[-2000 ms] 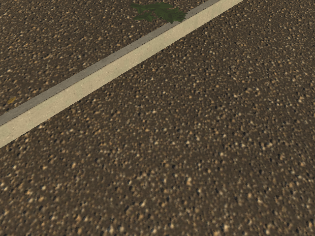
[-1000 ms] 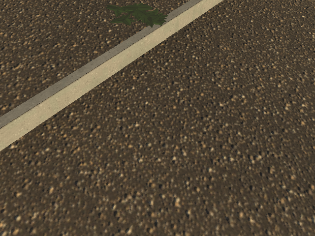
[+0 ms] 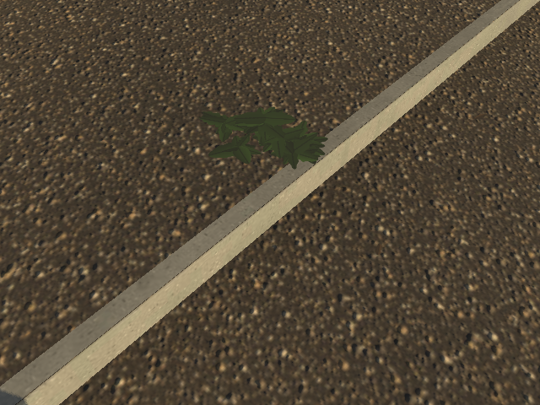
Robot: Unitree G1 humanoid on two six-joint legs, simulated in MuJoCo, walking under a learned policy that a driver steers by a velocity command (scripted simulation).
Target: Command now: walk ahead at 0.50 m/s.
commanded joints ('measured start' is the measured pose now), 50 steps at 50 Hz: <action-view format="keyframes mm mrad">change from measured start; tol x16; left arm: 1 -100 31 -1 -65 -4 -12 -11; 6 -153 49 -2 -100 2 -29 -38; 12 287 182 35 18 13 -18 -30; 19 -17 64 -9 -3 48 -14 -13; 50 58 62 -14 102 9 69 24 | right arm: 1 7 -165 -31 -39 9 -10 -12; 9 -14 -172 -36 -17 10 34 -28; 11 200 -4 21 -9 -17 22 -16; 15 -44 -143 -20 -37 11 34 -36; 50 -149 -98 -5 63 -5 79 -48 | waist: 1 3 102 69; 7 39 136 45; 9 143 118 -92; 11 78 -258 -399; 12 124 -154 -469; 15 70 5 -153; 26 9 -50 -53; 30 90 169 35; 50 52 41 -19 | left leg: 1 -48 249 -114 -115 155 137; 9 68 206 -52 336 658 20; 10 -123 133 -15 612 323 -30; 11 -451 -22 -53 990 -489 -93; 13 -554 44 -183 1113 -464 -84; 28 -75 158 -108 215 57 -48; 31 -260 157 -131 160 -135 -25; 50 -134 116 -79 224 155 -55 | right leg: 1 37 30 -36 -137 105 5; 8 276 124 -71 -289 24 -67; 9 462 133 -83 -317 157 -89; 11 1093 -304 433 -230 761 -350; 17 442 -114 148 -466 327 -235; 21 368 -76 65 -504 232 -229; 28 289 8 77 -529 -500 -88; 38 508 98 -43 -345 -73 -51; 50 535 90 -40 -329 3 -44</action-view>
